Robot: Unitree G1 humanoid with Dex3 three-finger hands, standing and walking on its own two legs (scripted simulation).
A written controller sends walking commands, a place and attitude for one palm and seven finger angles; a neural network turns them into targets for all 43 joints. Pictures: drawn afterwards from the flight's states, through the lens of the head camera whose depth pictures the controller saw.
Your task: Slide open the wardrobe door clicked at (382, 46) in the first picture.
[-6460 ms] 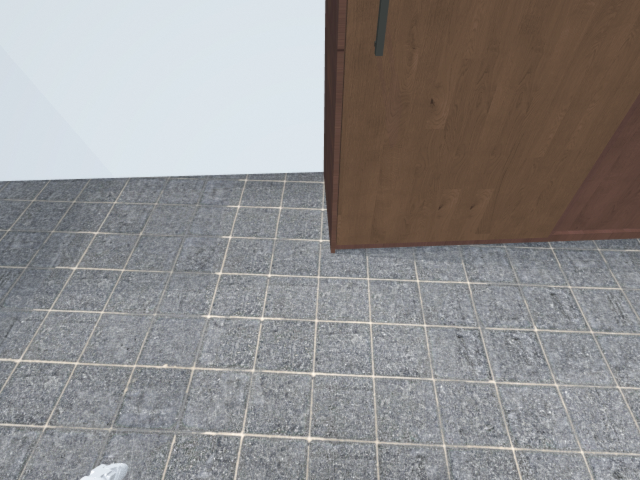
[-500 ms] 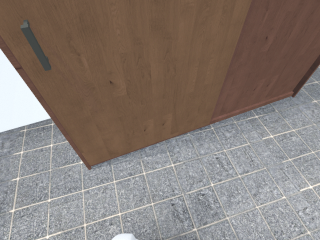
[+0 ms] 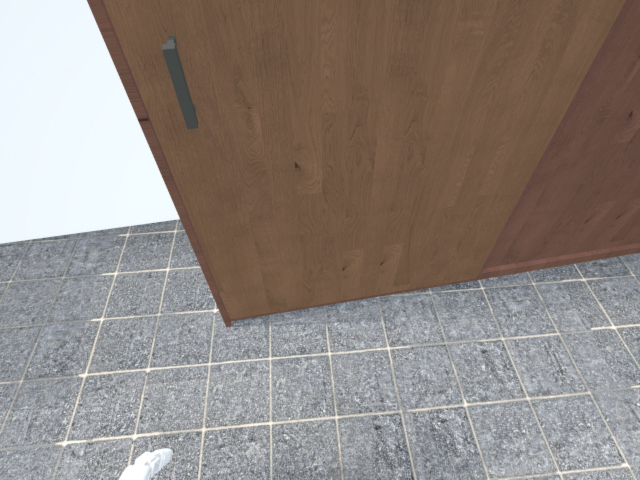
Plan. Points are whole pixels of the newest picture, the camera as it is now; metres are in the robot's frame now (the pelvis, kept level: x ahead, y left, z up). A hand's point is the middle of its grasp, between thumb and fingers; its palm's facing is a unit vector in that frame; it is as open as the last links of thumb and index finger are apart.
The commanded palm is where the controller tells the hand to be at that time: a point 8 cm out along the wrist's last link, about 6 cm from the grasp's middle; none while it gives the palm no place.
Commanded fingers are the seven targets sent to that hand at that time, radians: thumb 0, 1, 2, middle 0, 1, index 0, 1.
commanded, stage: turn to face it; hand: left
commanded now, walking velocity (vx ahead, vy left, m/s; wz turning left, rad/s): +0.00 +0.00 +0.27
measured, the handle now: (182, 83) +0.68 +0.26 +0.14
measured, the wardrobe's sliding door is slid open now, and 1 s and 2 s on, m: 0.00 0.00 0.00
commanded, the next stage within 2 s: take the last steps up to it in 0.12 s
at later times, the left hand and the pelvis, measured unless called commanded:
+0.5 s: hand out of the picture -0.06 +0.21 -0.18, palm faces +0.20 -0.96 -0.19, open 7.4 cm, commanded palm none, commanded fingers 0.00 0.90 0.90 -0.20 -0.30 -0.20 -0.30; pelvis -0.01 +0.02 +0.00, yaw +8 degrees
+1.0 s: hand (209, 439) +0.20 +0.18 -0.16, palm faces +0.18 -0.96 -0.19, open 7.3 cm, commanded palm none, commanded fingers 0.00 0.90 0.90 -0.20 -0.30 -0.20 -0.30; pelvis +0.14 +0.00 +0.00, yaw +9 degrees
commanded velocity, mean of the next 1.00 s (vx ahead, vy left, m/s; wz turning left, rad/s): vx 0.22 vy -0.03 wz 0.06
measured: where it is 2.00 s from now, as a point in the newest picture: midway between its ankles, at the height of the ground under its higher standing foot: outside the picture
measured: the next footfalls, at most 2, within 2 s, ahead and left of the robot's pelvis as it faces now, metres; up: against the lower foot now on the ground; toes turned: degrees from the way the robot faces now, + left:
right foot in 0.02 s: +0.05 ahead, -0.13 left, +0.00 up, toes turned -2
left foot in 0.42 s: -0.02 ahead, +0.13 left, +0.00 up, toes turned +12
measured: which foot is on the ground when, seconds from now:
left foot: down 0.00-0.02, up 0.04-0.40, down 0.42-0.88, up 0.90-1.00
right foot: up 0.00-0.00, down 0.02-0.42, up 0.44-0.84, down 0.86-1.00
